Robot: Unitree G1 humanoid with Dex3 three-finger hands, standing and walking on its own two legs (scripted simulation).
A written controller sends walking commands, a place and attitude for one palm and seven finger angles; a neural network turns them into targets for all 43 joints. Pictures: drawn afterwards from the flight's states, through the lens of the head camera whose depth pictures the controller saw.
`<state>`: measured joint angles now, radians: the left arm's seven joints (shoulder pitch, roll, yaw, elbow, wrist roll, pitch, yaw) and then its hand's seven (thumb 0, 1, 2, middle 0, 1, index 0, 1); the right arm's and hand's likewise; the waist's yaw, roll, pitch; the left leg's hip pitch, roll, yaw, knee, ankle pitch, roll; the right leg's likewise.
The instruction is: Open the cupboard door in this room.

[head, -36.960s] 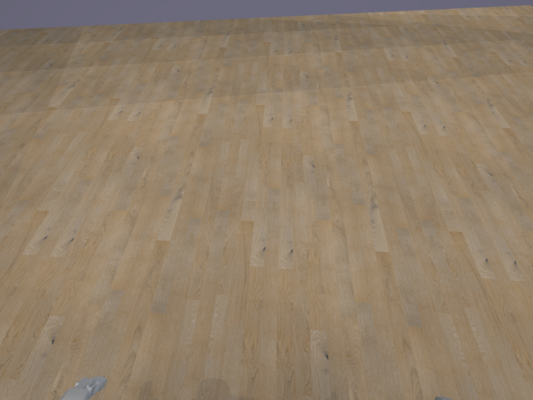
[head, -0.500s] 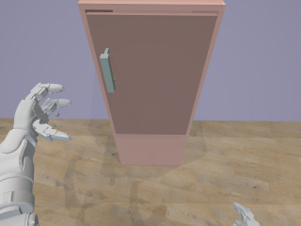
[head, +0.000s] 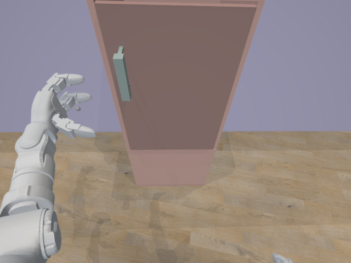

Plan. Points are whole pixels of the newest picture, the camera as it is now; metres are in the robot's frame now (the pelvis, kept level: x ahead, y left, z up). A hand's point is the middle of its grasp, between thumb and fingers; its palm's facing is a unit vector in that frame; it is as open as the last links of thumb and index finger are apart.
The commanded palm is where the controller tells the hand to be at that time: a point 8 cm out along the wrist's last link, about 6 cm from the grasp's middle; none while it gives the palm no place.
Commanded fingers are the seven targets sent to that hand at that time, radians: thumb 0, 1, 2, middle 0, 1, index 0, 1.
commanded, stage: move the hooked fingers beside the handle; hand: left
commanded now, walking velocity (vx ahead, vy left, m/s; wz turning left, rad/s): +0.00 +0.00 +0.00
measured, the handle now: (123, 74) +0.57 +0.15 +0.11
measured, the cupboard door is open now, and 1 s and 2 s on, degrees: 0 0 0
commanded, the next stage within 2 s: slide the fingers in behind the handle in 1.38 s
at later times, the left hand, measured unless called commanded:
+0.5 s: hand (93, 88) +0.48 +0.21 +0.13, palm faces +0.03 -1.00 +0.00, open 14.0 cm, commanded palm +0.47 +0.26 +0.11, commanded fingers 0.00 -0.50 0.30 -0.30 -1.20 -0.30 -1.20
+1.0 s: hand (90, 85) +0.50 +0.22 +0.12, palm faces +0.04 -1.00 +0.00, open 14.0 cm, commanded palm +0.48 +0.27 +0.11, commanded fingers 0.00 -0.50 0.30 -0.30 -1.20 -0.30 -1.20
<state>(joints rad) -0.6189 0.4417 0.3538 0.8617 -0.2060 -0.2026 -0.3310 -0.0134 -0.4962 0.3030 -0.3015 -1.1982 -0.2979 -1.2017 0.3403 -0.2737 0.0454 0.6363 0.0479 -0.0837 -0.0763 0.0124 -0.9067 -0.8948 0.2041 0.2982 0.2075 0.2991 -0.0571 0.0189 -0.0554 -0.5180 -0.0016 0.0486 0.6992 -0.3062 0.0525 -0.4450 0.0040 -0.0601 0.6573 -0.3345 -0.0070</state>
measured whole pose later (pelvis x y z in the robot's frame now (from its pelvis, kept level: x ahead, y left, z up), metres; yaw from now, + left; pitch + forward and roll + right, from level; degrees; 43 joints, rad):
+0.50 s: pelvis +0.00 -0.01 -0.01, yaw -1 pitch +12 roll -2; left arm -0.89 0.56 0.40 1.18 -0.14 -0.30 -0.31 -0.01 -0.50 0.30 -0.30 -1.20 -0.30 -1.20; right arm 0.41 -0.29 0.03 0.67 0.03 0.00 -0.06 0.01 -0.91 -0.89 0.20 0.30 0.21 0.30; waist -0.13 0.02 -0.07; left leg -0.65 0.02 0.04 0.77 -0.33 0.04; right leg -0.58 0.03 -0.06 0.72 -0.35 -0.02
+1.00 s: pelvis +0.01 -0.01 -0.01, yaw -1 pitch +15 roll -3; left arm -0.90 0.61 0.44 1.19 -0.13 -0.30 -0.34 -0.01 -0.50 0.30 -0.30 -1.20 -0.30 -1.20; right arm 0.43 -0.28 0.03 0.64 0.02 0.05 -0.05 0.01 -0.91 -0.89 0.20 0.30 0.21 0.30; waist -0.14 0.02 -0.08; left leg -0.70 0.04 0.04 0.80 -0.35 0.04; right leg -0.62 0.04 -0.07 0.72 -0.36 -0.02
